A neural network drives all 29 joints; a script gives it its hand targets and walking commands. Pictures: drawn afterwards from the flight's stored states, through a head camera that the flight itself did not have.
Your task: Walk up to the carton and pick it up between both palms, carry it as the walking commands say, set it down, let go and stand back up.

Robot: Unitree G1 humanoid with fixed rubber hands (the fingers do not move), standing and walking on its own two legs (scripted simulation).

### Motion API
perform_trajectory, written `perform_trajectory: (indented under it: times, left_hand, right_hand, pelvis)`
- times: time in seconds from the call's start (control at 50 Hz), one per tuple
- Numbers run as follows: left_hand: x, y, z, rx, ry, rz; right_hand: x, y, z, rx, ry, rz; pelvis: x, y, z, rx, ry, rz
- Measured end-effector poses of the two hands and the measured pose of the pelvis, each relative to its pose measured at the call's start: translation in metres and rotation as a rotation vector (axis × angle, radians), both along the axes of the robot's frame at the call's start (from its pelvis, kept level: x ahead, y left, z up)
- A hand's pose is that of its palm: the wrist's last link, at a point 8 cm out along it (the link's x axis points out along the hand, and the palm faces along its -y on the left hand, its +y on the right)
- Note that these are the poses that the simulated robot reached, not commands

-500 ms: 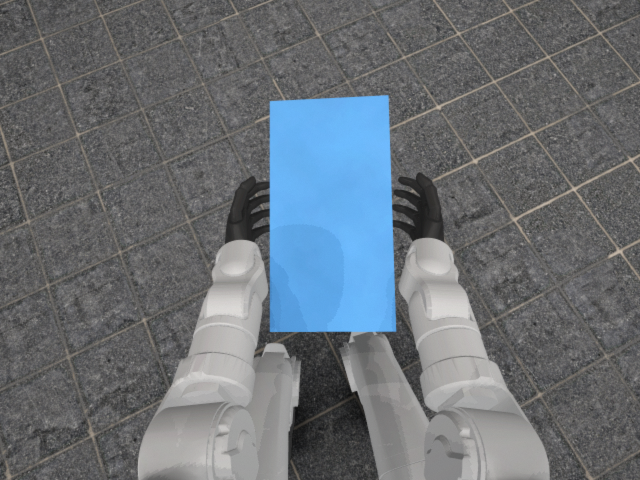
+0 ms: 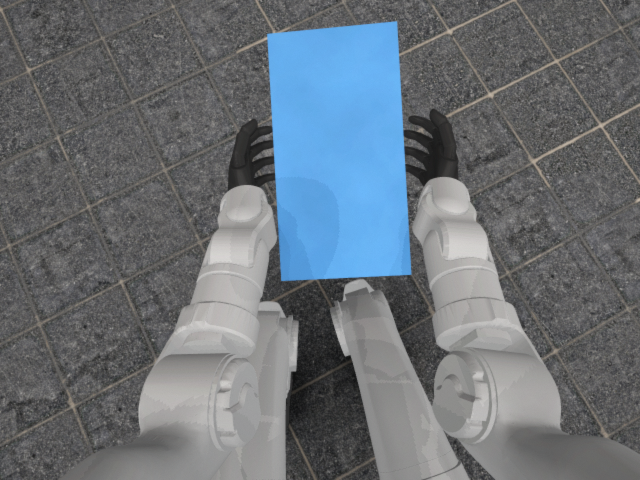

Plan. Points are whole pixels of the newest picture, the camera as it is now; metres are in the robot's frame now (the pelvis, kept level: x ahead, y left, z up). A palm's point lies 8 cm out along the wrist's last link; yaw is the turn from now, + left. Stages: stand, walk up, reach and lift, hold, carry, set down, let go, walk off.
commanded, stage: set down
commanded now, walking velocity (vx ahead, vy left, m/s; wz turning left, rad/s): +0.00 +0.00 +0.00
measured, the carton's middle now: (340, 169) +0.48 -0.08 -0.16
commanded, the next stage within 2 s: none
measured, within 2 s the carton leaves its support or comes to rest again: neither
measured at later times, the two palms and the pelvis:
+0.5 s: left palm (258, 187) +0.48 +0.04 -0.18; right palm (417, 179) +0.45 -0.19 -0.18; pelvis -0.01 -0.01 -0.06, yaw +1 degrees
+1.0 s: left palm (267, 195) +0.49 +0.04 -0.27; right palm (403, 189) +0.46 -0.20 -0.27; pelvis -0.03 -0.01 -0.12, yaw +1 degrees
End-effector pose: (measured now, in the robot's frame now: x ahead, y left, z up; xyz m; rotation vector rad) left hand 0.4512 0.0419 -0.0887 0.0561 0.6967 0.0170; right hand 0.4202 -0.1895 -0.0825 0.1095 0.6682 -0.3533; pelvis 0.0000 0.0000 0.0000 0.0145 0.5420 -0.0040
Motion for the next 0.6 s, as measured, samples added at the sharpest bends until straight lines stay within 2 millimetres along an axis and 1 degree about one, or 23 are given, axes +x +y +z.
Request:
perform_trajectory:
  times: [0.16,0.36,0.6]
  left_hand:
    - [0.008,-0.004,-0.026,0.013,0.007,0.005]
    - [0.017,-0.003,-0.066,0.018,0.021,0.018]
    - [0.031,-0.005,-0.112,0.014,0.023,0.011]
  right_hand:
    - [0.010,-0.004,-0.027,0.008,0.005,0.007]
    - [0.022,-0.003,-0.066,0.012,0.013,0.015]
    - [0.033,-0.005,-0.112,0.001,0.013,0.011]
  pelvis:
    - [-0.004,-0.006,-0.022,0.013,0.028,-0.003]
    - [-0.007,-0.012,-0.048,0.030,0.065,-0.001]
    - [-0.012,-0.012,-0.074,0.029,0.052,-0.002]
